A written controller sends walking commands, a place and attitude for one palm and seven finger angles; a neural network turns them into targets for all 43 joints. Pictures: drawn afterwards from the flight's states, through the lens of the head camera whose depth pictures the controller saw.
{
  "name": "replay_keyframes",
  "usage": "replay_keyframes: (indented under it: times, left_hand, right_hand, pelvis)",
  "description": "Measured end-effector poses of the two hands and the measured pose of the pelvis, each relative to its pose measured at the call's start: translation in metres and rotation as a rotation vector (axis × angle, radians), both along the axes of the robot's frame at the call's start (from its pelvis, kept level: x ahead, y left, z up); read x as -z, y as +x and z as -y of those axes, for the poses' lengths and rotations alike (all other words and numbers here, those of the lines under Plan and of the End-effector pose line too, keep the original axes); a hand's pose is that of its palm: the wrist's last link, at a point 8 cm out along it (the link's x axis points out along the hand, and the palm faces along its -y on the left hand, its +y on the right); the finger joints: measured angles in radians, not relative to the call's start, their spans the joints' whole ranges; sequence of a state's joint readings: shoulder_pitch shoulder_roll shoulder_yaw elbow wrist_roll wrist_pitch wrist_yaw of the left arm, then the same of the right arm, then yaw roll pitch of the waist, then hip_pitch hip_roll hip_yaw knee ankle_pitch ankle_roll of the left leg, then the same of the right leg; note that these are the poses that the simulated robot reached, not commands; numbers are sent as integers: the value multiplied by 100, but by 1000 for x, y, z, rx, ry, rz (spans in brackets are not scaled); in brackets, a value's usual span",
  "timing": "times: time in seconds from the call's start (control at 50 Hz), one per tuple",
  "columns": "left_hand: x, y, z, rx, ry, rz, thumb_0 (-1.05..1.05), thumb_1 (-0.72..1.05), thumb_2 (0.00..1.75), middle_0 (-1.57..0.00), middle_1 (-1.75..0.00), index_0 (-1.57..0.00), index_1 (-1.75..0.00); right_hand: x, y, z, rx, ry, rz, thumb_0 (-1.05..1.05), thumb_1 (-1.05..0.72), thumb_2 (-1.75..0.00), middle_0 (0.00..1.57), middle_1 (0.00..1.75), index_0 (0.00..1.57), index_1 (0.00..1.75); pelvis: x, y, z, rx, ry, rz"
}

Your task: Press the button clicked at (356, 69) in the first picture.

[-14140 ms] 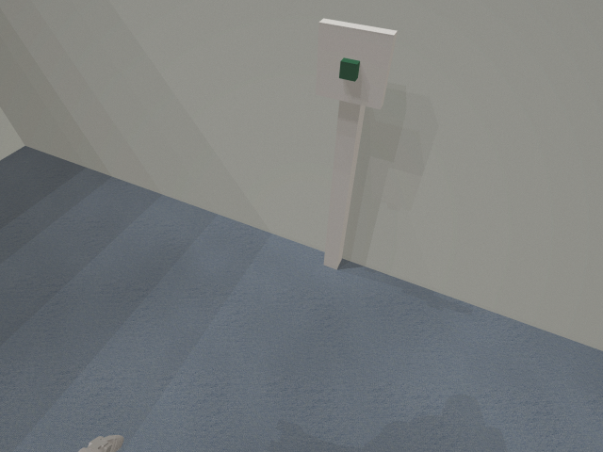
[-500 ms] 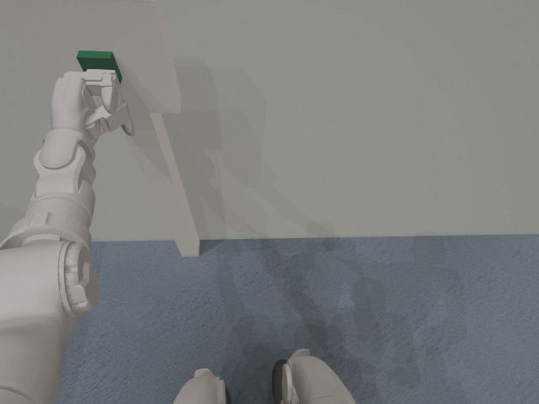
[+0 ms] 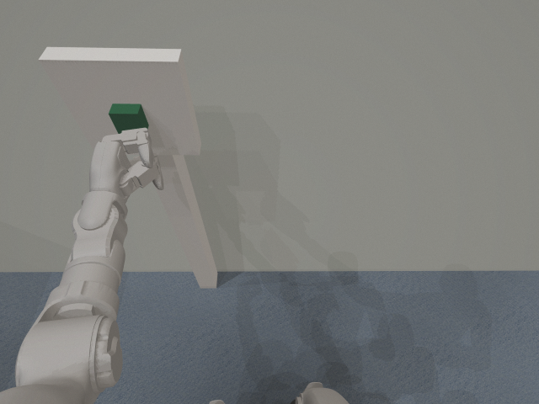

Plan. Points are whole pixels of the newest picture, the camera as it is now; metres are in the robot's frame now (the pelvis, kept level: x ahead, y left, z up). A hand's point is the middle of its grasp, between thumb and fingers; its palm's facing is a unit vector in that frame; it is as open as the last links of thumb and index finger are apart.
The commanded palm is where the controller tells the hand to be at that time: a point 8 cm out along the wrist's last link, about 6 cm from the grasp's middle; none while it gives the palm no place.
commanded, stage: pull the fist back off the button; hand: left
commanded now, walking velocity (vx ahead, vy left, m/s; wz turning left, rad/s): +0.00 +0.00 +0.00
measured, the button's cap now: (130, 118) +0.52 +0.19 +0.12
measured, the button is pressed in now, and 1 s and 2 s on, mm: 0 0 0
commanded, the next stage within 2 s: draw the hand back to the body in 0.44 s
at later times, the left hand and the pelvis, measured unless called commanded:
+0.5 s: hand (143, 209) +0.37 +0.16 +0.09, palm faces -0.03 -1.00 -0.02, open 3.1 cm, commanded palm +0.36 +0.22 +0.09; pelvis +0.01 -0.01 +0.01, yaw +3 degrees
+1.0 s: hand (97, 246) +0.30 +0.19 +0.13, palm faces +0.01 -1.00 -0.04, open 3.1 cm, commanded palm +0.26 +0.24 +0.14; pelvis +0.01 -0.01 +0.02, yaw +2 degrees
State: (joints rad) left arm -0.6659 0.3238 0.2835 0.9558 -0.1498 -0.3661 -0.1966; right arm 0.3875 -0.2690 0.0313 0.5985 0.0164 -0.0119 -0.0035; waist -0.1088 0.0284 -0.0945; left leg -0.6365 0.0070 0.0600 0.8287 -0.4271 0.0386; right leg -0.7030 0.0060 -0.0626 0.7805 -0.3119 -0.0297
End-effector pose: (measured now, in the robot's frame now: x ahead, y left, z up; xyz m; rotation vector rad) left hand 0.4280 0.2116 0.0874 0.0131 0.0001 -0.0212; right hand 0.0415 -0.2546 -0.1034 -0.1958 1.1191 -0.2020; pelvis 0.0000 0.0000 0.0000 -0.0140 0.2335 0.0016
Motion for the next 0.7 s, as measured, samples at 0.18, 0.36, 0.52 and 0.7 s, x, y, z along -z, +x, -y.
replay_keyframes:
  times: [0.18,0.36,0.52,0.7]
  left_hand:
    - [4,-33,-8,-25,8,-9,2,90,90,-130,-150,-131,-150]
    - [1,-72,-19,-35,3,3,2,90,90,-130,-150,-130,-150]
    - [1,-71,-3,13,5,-10,2,90,90,-130,-150,-130,-150]
    - [-19,-72,-6,-3,23,37,2,90,90,-130,-150,-130,-150]
  right_hand:
    - [-13,66,-5,-39,31,136,0,-90,-90,20,30,20,30]
    - [-24,113,-6,-114,19,227,0,-90,-90,20,30,20,30]
    - [-25,123,-10,-148,12,261,0,-90,-90,20,30,20,30]
    - [-23,94,-9,-84,38,245,1,-90,-90,20,30,20,30]
  pelvis:
    - [-8,18,4,4,6,40]
    - [-12,22,7,-27,4,76]
    - [-10,14,9,-48,7,92]
    - [-14,15,9,-9,14,104]
